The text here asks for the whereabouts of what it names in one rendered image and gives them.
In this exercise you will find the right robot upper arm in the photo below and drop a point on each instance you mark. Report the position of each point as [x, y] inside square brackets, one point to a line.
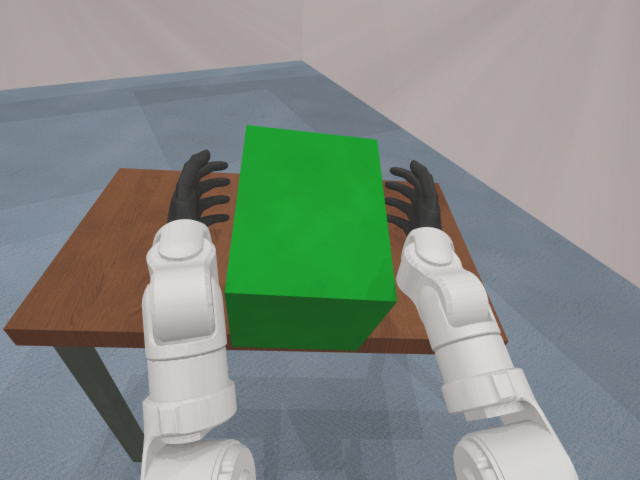
[523, 450]

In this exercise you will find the right robot hand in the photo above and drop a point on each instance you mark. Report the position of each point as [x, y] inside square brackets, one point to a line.
[424, 210]

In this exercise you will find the carton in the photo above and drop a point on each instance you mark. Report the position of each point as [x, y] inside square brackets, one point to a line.
[310, 264]

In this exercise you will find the left robot hand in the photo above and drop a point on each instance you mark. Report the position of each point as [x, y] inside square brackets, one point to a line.
[186, 202]

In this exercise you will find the table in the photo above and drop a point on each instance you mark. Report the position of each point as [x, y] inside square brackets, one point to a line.
[91, 293]

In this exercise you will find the left robot upper arm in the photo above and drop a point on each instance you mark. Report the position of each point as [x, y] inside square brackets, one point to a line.
[203, 460]

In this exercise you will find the right robot forearm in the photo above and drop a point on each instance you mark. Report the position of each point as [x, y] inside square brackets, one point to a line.
[479, 376]

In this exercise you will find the left robot forearm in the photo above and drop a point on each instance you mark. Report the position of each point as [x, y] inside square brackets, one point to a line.
[185, 338]

